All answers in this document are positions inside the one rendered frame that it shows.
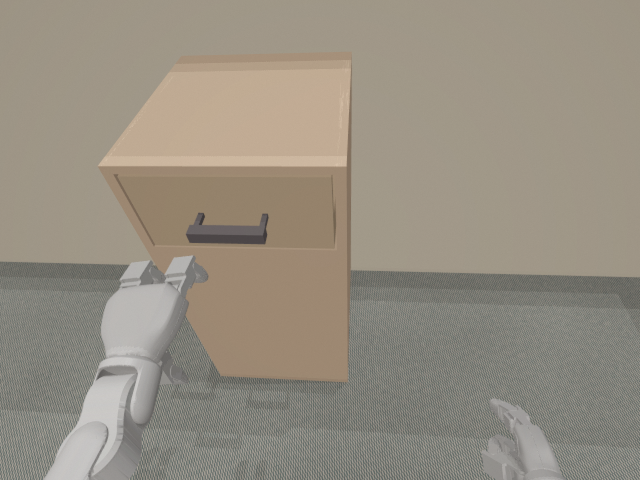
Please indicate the cabinet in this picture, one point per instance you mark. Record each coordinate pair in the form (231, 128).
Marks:
(278, 313)

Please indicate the right robot hand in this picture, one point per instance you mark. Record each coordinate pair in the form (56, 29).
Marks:
(511, 460)

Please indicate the handle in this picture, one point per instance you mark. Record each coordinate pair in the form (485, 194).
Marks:
(227, 234)

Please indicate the drawer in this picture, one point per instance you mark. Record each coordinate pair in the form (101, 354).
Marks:
(301, 208)

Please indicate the robot left forearm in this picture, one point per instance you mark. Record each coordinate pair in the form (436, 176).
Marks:
(106, 442)

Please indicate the left robot hand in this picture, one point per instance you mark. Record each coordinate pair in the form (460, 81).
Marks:
(143, 317)

